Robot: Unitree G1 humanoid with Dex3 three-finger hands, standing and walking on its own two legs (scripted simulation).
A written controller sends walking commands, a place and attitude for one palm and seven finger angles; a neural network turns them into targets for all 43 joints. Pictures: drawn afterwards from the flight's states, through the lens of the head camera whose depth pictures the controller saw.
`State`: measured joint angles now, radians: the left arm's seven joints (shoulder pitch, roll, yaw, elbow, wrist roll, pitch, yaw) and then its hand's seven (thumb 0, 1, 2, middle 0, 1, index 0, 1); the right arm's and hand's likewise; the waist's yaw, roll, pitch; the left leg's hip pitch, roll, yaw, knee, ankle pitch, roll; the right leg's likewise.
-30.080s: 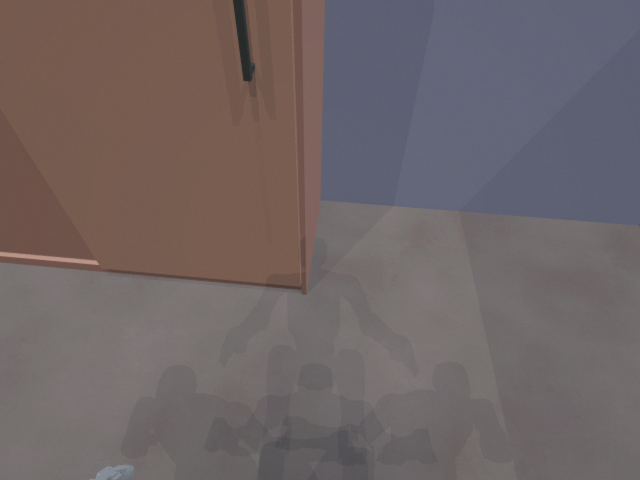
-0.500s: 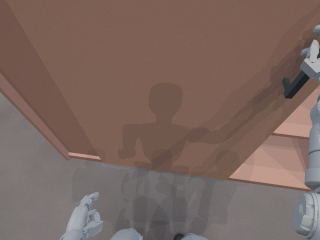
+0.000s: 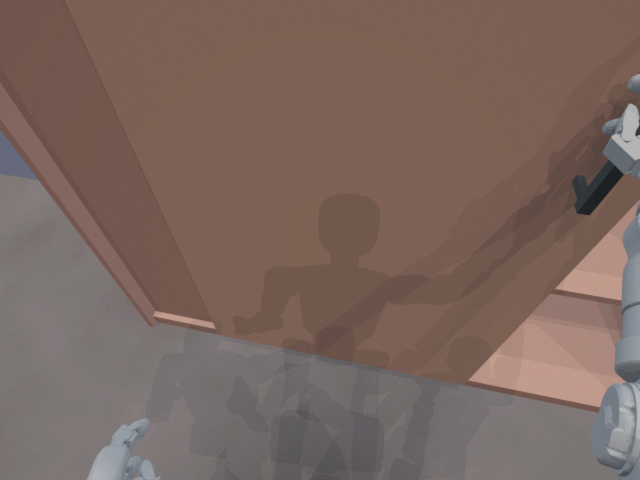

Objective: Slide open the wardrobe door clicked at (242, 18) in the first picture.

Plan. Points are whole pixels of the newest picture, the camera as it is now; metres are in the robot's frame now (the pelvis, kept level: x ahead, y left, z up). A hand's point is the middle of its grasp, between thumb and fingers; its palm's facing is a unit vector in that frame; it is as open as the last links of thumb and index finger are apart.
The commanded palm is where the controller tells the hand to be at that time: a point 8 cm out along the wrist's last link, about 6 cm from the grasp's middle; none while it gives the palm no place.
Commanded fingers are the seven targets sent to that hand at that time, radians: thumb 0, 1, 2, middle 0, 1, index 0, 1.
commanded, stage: stop walking and hold the door there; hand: right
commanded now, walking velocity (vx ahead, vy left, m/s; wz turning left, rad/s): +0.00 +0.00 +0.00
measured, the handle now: out of the picture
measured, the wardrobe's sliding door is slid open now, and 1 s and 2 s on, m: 0.52 0.52 0.52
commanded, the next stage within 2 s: loosen the grip on the handle in 0.12 s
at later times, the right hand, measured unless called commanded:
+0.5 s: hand (633, 139) +0.44 -0.29 +0.22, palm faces +0.42 +0.89 -0.19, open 9.2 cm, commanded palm +0.39 -0.32 +0.22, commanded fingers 0.00 0.55 -0.20 0.38 1.32 0.38 1.32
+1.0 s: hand (623, 150) +0.44 -0.28 +0.21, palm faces +0.42 +0.89 -0.17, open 14.3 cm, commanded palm +0.39 -0.34 +0.21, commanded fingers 0.00 0.55 -0.20 0.25 1.15 0.25 1.15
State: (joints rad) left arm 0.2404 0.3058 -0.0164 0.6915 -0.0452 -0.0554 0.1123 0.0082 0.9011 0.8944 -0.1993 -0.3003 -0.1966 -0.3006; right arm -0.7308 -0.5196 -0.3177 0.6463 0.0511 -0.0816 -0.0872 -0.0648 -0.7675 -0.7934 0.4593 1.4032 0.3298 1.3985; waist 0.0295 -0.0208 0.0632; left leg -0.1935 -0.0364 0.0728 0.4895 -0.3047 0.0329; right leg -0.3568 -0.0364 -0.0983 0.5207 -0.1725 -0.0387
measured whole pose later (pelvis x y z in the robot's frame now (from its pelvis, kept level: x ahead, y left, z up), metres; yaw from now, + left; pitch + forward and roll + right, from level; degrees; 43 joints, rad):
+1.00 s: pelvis +0.00 +0.00 +0.00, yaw -1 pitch +2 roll +1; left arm 0.31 0.25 -0.01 0.74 0.00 -0.07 0.07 0.01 0.90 0.89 -0.20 -0.30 -0.20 -0.30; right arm -0.74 -0.52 -0.40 0.72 -0.02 -0.05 -0.04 -0.01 0.55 -0.20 0.43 1.28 0.32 1.20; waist 0.06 0.00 -0.01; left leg -0.24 -0.03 0.08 0.51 -0.31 0.04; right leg -0.40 -0.03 -0.09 0.52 -0.17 -0.04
